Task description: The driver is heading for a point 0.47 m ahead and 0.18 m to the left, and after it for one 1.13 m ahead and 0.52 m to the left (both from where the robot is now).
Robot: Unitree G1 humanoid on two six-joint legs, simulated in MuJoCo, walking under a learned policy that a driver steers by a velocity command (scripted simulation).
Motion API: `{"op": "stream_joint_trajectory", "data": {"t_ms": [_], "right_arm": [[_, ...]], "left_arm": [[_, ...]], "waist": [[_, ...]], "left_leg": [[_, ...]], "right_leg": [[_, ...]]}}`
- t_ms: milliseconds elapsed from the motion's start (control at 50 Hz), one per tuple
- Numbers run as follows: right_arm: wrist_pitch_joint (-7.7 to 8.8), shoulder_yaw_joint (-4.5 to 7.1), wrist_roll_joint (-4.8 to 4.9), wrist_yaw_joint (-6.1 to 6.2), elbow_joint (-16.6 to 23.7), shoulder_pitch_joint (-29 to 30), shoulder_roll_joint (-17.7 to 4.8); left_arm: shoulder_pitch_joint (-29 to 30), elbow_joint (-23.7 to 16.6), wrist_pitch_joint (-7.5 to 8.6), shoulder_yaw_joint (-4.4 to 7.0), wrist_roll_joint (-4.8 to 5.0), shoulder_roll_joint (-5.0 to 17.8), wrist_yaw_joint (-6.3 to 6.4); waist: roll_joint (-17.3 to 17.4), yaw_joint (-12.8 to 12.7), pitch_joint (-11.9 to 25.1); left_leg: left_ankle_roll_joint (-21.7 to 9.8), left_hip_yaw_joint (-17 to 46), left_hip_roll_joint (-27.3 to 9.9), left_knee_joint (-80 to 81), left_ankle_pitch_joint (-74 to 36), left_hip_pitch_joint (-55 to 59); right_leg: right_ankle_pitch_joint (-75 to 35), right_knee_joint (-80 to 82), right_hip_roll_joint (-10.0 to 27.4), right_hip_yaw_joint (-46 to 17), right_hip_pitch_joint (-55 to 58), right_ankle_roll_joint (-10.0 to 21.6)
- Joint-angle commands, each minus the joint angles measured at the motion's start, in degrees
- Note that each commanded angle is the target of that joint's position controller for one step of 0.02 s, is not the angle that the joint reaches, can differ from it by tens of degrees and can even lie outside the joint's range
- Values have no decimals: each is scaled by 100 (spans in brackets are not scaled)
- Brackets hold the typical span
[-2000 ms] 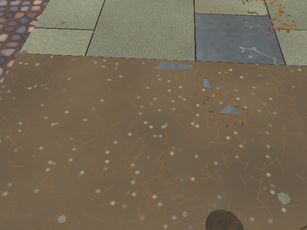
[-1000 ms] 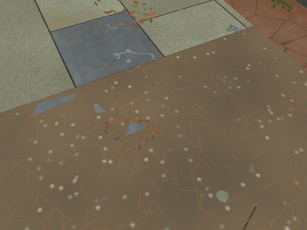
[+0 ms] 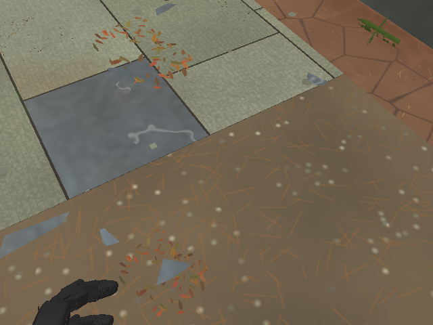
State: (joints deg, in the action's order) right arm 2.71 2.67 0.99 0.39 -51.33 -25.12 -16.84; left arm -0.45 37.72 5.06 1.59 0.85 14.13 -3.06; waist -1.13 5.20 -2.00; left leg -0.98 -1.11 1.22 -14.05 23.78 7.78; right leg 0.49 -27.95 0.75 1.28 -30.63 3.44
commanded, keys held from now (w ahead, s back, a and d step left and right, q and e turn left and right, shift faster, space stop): w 0.02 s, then w+q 0.50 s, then q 0.48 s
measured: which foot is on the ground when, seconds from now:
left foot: down 0.00-0.04, up 0.06-0.54, down 0.56-1.00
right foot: up 0.00-0.00, down 0.02-0.56, up 0.58-1.00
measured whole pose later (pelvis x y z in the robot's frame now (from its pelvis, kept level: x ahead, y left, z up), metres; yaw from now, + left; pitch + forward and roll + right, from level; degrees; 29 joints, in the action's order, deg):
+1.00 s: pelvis +0.48 +0.06 +0.01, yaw +30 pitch +2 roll +0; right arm -2.1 4.6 0.9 1.8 -37.4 -12.7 -18.3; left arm -4.3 42.0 2.1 2.3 -0.1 16.8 0.5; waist -1.2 2.1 -1.7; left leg -3.1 10.9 7.7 -30.9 16.2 -16.0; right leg 10.1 -33.8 -1.4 -6.4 -26.6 -4.5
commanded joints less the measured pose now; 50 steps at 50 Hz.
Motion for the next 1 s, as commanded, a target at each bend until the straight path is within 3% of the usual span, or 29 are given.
{"op": "stream_joint_trajectory", "data": {"t_ms": [20, 40, 60, 80, 100, 120, 160, 180, 220, 260, 340, 440, 500, 520, 540, 560, 580, 600, 620, 640, 660, 680, 720, 760, 820, 880, 940, 980, 1000], "right_arm": [[-20, 155, -85, 74, 412, 243, -904], [91, -95, -120, -1, 557, -576, -67], [227, -38, 7, -39, 400, -409, -407], [290, 115, 198, -69, 613, 252, -879], [311, 112, 214, -58, 719, 627, -864], [281, 124, 127, -40, 736, 789, -776], [98, 145, 88, -16, 597, 448, -574], [21, 128, 86, -7, 553, 341, -438], [-77, 138, 70, 30, 643, 494, -375], [-71, 150, 38, 36, 771, 795, -376], [32, 83, 14, -118, 996, 1512, -212], [35, 33, 19, -315, 1492, 2327, -159], [-1, 133, 23, -400, 1667, 2160, -355], [-29, 221, 25, -397, 1627, 1777, -508], [-40, 373, 14, -359, 1470, 1018, -768], [-63, 554, -15, -255, 1291, 151, -1132], [-62, 675, -70, -165, 1336, 210, -1847], [-11, 561, -106, -180, 1611, 183, -1523], [26, 457, -139, -208, 1649, 444, -1213], [49, 422, -51, -202, 1636, 720, -1019], [32, 394, 13, -179, 1660, 1018, -894], [13, 348, -32, -137, 1738, 1226, -781], [-17, 371, -114, -103, 1811, 1404, -860], [-48, 417, -99, -41, 1774, 1390, -994], [-202, 436, -18, 87, 1750, 1383, -1054], [-342, 427, -13, 156, 1748, 1351, -1041], [-414, 411, -28, 161, 1766, 1360, -990], [-431, 391, -10, 169, 1820, 1479, -938], [-437, 370, 12, 179, 1868, 1628, -894]], "left_arm": [[-2001, 181, 21, 501, -39, 1286, 125], [-2498, 286, 14, 626, -138, 1876, 149], [-2564, 306, -2, 490, -85, 1310, 155], [-2094, 293, -4, 389, -59, 1062, 182], [-1672, 269, -4, 340, -57, 917, 196], [-1361, 292, 18, 291, -82, 736, 181], [-1036, 344, 125, 271, -153, 585, 160], [-1006, 410, 181, 286, -152, 588, 153], [-980, 543, 249, 322, -171, 686, 163], [-1063, 661, 259, 343, -192, 757, 209], [-1183, 775, 203, 361, -160, 933, 299], [-1711, 1037, -37, 436, -37, 1150, 349], [-1587, 1004, -200, 497, 11, 1347, 407], [-1522, 971, -250, 518, 18, 1418, 436], [-1397, 919, -303, 512, 24, 1423, 469], [-1344, 830, -281, 453, 10, 1310, 499], [-1997, 523, -146, 195, -235, 475, 409], [-1782, 545, 59, 187, -149, 811, 318], [-1213, 389, 137, 282, 62, 1135, 270], [-1016, 294, 165, 238, 58, 1029, 300], [-945, 326, 136, 256, -53, 1015, 360], [-1004, 326, 56, 303, -100, 1101, 393], [-1202, 325, -107, 290, -130, 979, 414], [-1221, 327, -190, 233, -156, 809, 454], [-909, 259, -250, 194, -154, 754, 461], [-492, 147, -288, 196, -104, 787, 419], [-262, 41, -270, 236, -88, 874, 382], [-375, 34, -204, 296, -85, 963, 355], [-561, 78, -157, 326, -89, 973, 347]], "waist": [[472, -1401, 1457], [-1018, -1035, 2401], [-1058, -1240, 2736], [-721, -1212, 1538], [-347, -1020, 917], [-165, -833, 486], [-465, -489, 293], [-413, -423, 244], [-328, -369, 19], [-246, -436, -105], [-88, -702, -227], [28, -1002, -444], [-218, -722, -112], [-330, -475, 179], [-290, -33, 549], [53, 422, 1022], [1677, -253, 1622], [1140, 13, 2737], [653, 138, 2223], [247, -62, 1519], [-28, -261, 997], [73, -457, 833], [212, -672, 750], [314, -718, 807], [532, -625, 1012], [702, -479, 1007], [870, -417, 866], [1015, -520, 794], [1050, -680, 763]], "left_leg": [[-466, 218, -1102, -2934, -4966, -1327], [-51, 133, -38, -5330, -1304, -3832], [-83, 984, 156, -6089, 894, -4514], [-147, 970, -191, -6302, 590, -4993], [-166, 773, -516, -6016, 28, -4900], [-121, 705, -699, -5653, -342, -4719], [-35, 748, -930, -5352, -818, -4045], [17, 726, -946, -5317, -895, -3946], [110, 792, -964, -5083, -1230, -4190], [168, 867, -940, -4539, -1831, -4529], [119, 419, -818, -3031, -2968, -4396], [-109, 87, -718, -2224, -2539, -4950], [-392, -339, -321, -2140, -1680, -4374], [-524, -493, -94, -2187, -1393, -3819], [-684, -559, 173, -1950, -1502, -2834], [-933, -42, 44, -1549, -2294, -1253], [-2022, 2840, -1618, -1623, -3387, 1075], [-2606, 4566, -2288, -955, -3985, 1604], [-2270, 3529, -2064, -954, -4733, 1203], [-1982, 2734, -1754, -990, -4915, 403], [-1772, 2283, -1515, -864, -4908, -402], [-1691, 2029, -1371, -694, -4964, -1044], [-1676, 1811, -1193, -521, -5296, -1733], [-1610, 1546, -1032, -564, -5606, -2017], [-1352, 1433, -806, -745, -5148, -2125], [-1143, 1694, -740, -860, -4191, -2159], [-1067, 2218, -782, -1088, -3492, -1987], [-947, 2591, -746, -1326, -3182, -1817], [-799, 2637, -600, -1538, -2981, -1848]], "right_leg": [[105, -229, 336, -377, 3321, 590], [1102, -52, 1984, -3188, 5707, 1566], [1870, 862, 2275, -4466, 5676, 1649], [2014, 1051, 2070, -3466, 4768, 1279], [1678, 1228, 1844, -2639, 3831, 1069], [1285, 1458, 1595, -2074, 3072, 943], [850, 1872, 1293, -1299, 2225, 813], [602, 2006, 1273, -1044, 2013, 851], [227, 2193, 1258, -570, 1820, 858], [-88, 2242, 1202, -190, 1970, 831], [-387, 2289, 1068, 497, 2266, 646], [-999, 1883, 1490, 723, 3543, 586], [-3220, 1003, 1562, 945, 3942, 399], [-4086, 354, 1525, 1014, 3939, 333], [-4443, -759, 1347, 1115, 3637, 182], [-3385, -2324, 1056, 1148, 2592, -113], [2118, -4640, -80, 953, -173, -591], [3713, -5668, -518, -461, -724, -642], [3321, -5635, -137, -794, -1022, -517], [2906, -5121, 105, -703, -1064, -457], [2657, -4650, 269, -603, -957, -500], [2454, -4379, 381, -619, -560, -524], [2257, -3898, 321, -552, -135, -671], [1991, -3200, 199, -471, -11, -832], [1208, -2285, 15, -478, 202, -957], [808, -1618, -135, -560, 380, -959], [1078, -1044, -255, -705, 451, -882], [1079, -401, -276, -752, 695, -752], [565, 251, -237, -697, 1076, -631]]}}
Velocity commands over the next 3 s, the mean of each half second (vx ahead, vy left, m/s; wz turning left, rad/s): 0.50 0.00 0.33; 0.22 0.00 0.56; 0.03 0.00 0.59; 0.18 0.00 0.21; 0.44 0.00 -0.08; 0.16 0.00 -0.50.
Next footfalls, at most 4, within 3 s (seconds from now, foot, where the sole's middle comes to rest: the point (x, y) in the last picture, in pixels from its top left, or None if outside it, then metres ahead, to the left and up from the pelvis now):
0.02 right None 0.19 -0.11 -0.76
0.56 left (158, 324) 0.46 0.15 -0.76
1.02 right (201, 258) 0.66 0.01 -0.76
1.44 left None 0.45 0.19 -0.76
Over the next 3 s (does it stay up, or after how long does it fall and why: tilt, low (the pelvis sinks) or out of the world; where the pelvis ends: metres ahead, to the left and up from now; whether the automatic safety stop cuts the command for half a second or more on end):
stays up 0.77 0.44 0.01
